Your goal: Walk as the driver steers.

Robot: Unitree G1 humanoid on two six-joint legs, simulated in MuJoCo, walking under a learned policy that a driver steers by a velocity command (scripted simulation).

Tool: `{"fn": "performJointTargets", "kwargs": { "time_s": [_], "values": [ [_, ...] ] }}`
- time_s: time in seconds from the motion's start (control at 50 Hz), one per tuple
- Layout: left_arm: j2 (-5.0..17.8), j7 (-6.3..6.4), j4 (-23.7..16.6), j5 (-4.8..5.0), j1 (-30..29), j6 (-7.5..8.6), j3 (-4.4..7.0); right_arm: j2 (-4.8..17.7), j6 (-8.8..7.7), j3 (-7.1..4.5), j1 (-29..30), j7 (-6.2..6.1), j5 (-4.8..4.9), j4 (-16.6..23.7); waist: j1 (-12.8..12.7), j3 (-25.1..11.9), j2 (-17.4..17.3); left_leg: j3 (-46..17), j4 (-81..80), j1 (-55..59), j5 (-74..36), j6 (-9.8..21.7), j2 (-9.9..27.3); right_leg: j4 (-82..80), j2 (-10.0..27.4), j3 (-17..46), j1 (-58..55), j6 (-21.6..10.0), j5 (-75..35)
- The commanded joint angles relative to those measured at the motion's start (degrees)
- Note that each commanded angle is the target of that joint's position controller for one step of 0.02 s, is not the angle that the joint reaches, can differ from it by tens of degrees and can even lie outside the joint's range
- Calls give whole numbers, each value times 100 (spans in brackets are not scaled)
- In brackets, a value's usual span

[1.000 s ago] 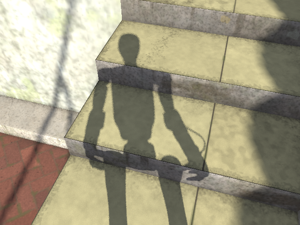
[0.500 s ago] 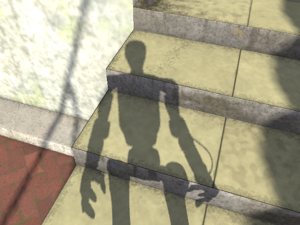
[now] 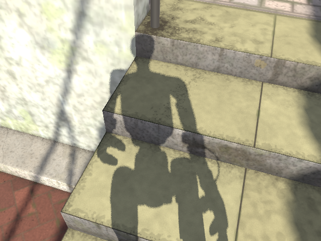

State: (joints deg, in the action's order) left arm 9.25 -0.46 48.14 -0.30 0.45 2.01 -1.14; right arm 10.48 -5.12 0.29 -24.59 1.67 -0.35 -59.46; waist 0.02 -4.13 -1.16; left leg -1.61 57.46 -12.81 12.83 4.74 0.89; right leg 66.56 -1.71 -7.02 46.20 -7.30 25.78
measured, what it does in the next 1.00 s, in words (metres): climbs: left foot, then right foot 0.13 m higher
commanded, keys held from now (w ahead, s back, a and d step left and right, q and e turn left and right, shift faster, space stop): w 1.00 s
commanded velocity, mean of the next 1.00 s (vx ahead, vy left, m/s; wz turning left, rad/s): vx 0.43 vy -0.05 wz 0.00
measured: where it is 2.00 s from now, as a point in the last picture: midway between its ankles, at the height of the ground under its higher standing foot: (228, 121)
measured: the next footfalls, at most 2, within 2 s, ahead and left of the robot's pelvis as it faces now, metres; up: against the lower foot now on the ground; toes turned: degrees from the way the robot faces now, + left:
left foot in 0.32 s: +0.33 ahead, +0.13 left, +0.00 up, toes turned +3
right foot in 0.82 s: +0.48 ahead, -0.26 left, +0.13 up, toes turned -5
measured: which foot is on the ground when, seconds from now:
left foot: up 0.00-0.30, down 0.32-0.84, up 0.86-1.00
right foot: down 0.00-0.30, up 0.32-0.80, down 0.82-1.00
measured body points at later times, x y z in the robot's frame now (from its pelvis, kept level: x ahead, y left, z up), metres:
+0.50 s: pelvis +0.24 +0.01 +0.09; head +0.23 +0.05 +0.53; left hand +0.37 +0.23 -0.06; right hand +0.20 -0.23 -0.04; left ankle +0.29 +0.12 -0.64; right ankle +0.19 -0.11 -0.39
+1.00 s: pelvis +0.44 -0.16 +0.16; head +0.44 -0.18 +0.61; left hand +0.41 +0.09 +0.02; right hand +0.59 -0.42 +0.04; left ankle +0.44 +0.03 -0.36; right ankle +0.44 -0.26 -0.51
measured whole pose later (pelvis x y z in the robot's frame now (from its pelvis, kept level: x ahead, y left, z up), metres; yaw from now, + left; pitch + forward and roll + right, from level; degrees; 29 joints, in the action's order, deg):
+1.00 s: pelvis +0.44 -0.16 +0.16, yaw -4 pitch +5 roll +1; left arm 12.5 -5.5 56.8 -2.1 27.3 4.7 0.6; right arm 16.0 -6.5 -2.6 -8.5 2.6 -1.9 -47.4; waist -2.8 -5.5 -1.5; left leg -12.5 100.1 -50.7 -0.6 9.2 -4.9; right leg 64.6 0.2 -1.5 36.4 -2.3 32.9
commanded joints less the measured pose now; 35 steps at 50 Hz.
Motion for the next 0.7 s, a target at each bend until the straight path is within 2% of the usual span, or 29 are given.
{"fn": "performJointTargets", "kwargs": {
  "time_s": [0.02, 0.04, 0.06, 0.08, 0.1, 0.14, 0.16, 0.18, 0.2, 0.22, 0.24, 0.26, 0.28, 0.3, 0.32, 0.34, 0.36, 0.38, 0.4, 0.42, 0.46, 0.52, 0.54, 0.56, 0.6, 0.62, 0.64, 0.68, 0.7],
  "values": [
    [1050, 160, 959, -75, 1772, -9, 474, -19, -106, -143, 1273, 63, -172, 1384, -461, 423, 736, -544, 3923, -4063, 585, 383, -87, -4492, 1587, 4986, -2662, -1237, 2668],
    [326, -106, 1086, -290, 2066, 299, 190, 44, -39, -67, 1264, 129, -242, 1033, -621, 711, 246, -989, 4356, -4040, -64, 541, -33, -4186, 1585, 4379, -1534, -1278, 2277],
    [-25, -182, 1112, -344, 1573, 408, 116, -170, 7, 16, 1098, 113, -222, 1146, -153, 472, -51, -1089, 4082, -3950, -274, 643, 15, -4384, 1492, 3855, -1321, -1172, 1532],
    [-158, -184, 1095, -295, 1039, 467, 42, -299, 61, 108, 960, 133, -273, 1112, 287, 302, 42, -992, 4005, -3932, -203, 740, 117, -4607, 1404, 3479, -1078, -1041, 1064],
    [372, -48, 1257, -77, 1319, 441, 280, -174, 26, 9, 1106, -91, -178, 1692, 548, 582, 387, -441, 3912, -4096, 399, 416, 102, -5096, 1433, 2928, -1533, -697, 625],
    [581, 35, 1033, 77, 833, 492, 287, 309, 60, -4, 1161, -90, -169, 1833, 804, 578, 109, -393, 1638, -2988, -332, 175, 602, -5547, 1137, 1905, -872, -455, -203],
    [585, 71, 961, 89, 827, 500, 279, 508, 104, -70, 1141, -19, -9, 1758, 751, 533, 134, 28, 863, -2204, -697, 64, 549, -5631, 862, 1217, -592, -460, -972],
    [652, 114, 928, 99, 920, 547, 280, 409, 66, -68, 1193, 11, 128, 1745, 709, 393, 306, 93, 396, -1747, -991, -2, 628, -5601, 813, 904, -801, -452, -1786],
    [750, 113, 876, 124, 1145, 582, 325, 297, 43, -44, 1291, 63, 169, 1748, 601, 265, 251, 214, -197, -1378, -1234, -9, 615, -5639, 782, 736, -1091, -407, -2051],
    [849, 102, 887, 56, 1356, 585, 386, 266, 23, -62, 1358, 113, 156, 1660, 410, 98, 175, 470, -464, -1179, -975, -59, 440, -5562, 694, 597, -1677, -396, -2277],
    [951, 73, 718, 138, 1288, 420, 417, 420, 100, -187, 1006, -88, 127, 1509, 511, 72, 381, 722, -1140, -860, -426, -255, 40, -4849, 253, 8, -2213, -549, -3653],
    [974, 26, 679, 191, 1489, 350, 448, 322, 76, -233, 196, -266, 143, 1251, 754, -429, 434, 1092, -1657, 517, -1354, -376, -344, -4026, 90, -210, -2135, -452, -4682],
    [1127, -14, 589, 153, 1215, 309, 490, 443, 84, -339, -926, -468, 129, 865, 1260, -917, 567, 1207, -2074, 1713, -2035, -477, -373, -2991, 30, -226, -2119, -314, -5005],
    [1085, -54, 602, 162, 1127, 274, 518, 717, 117, -489, -1580, -578, -19, 630, 1585, -966, 361, 1153, -2836, 2281, -2066, -662, -212, -1719, -91, -221, -1976, -53, -3812],
    [571, 2, 459, 68, 956, 254, 425, 851, 17, -495, -1729, -616, -252, 348, 1474, -225, -347, 296, -3121, 2430, -2866, -722, 615, 0, -278, 65, -789, 79, -302],
    [-121, 86, 286, -71, 1554, 223, 320, 935, -8, -411, -1394, -591, -234, 404, 637, 46, -758, -1630, -2548, 1928, -6502, -580, 1817, 2248, -541, 1054, -102, 254, -179],
    [-265, 82, 494, -74, 3226, 196, 321, 980, -19, -352, -1022, -490, -88, 592, -74, -811, -735, -2425, -2922, 1694, -7190, -20, 2493, 2983, -482, 1919, -559, 363, -662],
    [113, 94, 571, -104, 3694, 23, 344, 1385, 7, -518, 307, -403, 43, 995, -601, -1113, -963, -3202, -3616, 1099, -2961, 685, 2911, 3808, -346, 1328, -321, 498, -634],
    [302, 59, 293, -355, 2776, -90, 350, 1038, 71, -440, 962, -347, 85, 1141, -476, -478, -536, -3371, -4150, 263, 734, 678, 2566, 4446, -29, 1020, 336, 544, -728],
    [316, 10, -59, -462, 1867, -186, 353, 649, 88, -302, 999, -283, 30, 992, -340, 53, -262, -2869, -4206, -297, 2059, 433, 2088, 4755, 56, 1008, 778, 475, -931],
    [92, -15, -367, -296, 1231, -439, 260, 350, 49, -193, 374, -216, -97, 591, -206, 639, -365, -1597, -3881, -1036, 1636, 179, 1522, 4622, 151, 1029, 1113, 320, -1165],
    [-233, 146, -634, -132, 980, -555, 141, 461, -94, -246, -372, -205, -154, 191, -38, 641, -603, -1428, -3949, -708, 972, 371, 1553, 5767, 64, 793, 1860, 268, -849],
    [71, 78, -1012, -197, 959, -435, 173, 779, -40, -282, -26, -214, 227, 382, -185, 709, -1948, -1121, -4459, -658, 2753, 616, 1139, 4916, 153, 937, 2081, 258, 104],
    [194, 88, -1158, -195, 504, -416, 207, 675, -56, -264, 35, -260, 210, 345, -68, 918, -1857, -1180, -4731, -683, 2948, 697, 1215, 4961, 269, 846, 2277, 278, 238],
    [100, 168, -1548, -214, -226, -436, 180, 619, -165, -278, -525, -316, 71, 114, 133, 840, -940, -1472, -4956, 9, 3073, 785, 1592, 5208, 610, 741, 3043, 279, 157],
    [-23, 173, -1766, -251, -484, -452, 128, 775, -218, -345, -650, -333, 103, 34, 118, 797, -560, -1516, -4969, 246, 3005, 674, 1694, 5063, 806, 892, 3272, 253, 209],
    [-107, 153, -1877, -251, -550, -423, 67, 901, -192, -411, -749, -375, 26, -7, 155, 611, -410, -1287, -5032, 541, 2889, 601, 1627, 4658, 929, 761, 3238, 265, 436],
    [-58, 102, -2200, -112, -865, -343, 53, 830, -137, -421, -570, -428, -107, 11, 138, 697, -556, -1132, -5280, 614, 2526, 596, 1668, 4094, 1144, 899, 3285, 300, 688],
    [-340, 7, -2306, -52, -927, -361, -92, 850, -109, -471, -438, -543, -114, 109, 58, 488, -36, -1133, -5699, 293, 2257, 461, 1843, 3103, 1314, 824, 2461, 181, 440]
  ]
}}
